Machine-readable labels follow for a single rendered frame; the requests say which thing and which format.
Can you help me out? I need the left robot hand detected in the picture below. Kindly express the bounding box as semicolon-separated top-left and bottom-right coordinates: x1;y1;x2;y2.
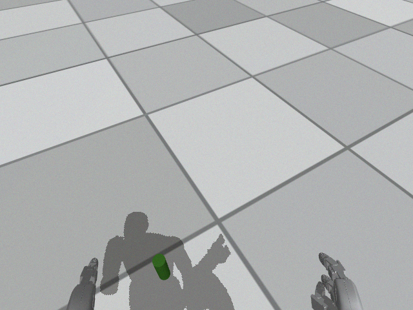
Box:
66;258;98;310

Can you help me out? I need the right robot hand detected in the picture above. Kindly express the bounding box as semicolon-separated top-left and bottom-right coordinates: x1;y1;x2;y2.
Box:
311;253;363;310

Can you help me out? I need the can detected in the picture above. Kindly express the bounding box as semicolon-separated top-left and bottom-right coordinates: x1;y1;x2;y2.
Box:
152;254;170;280

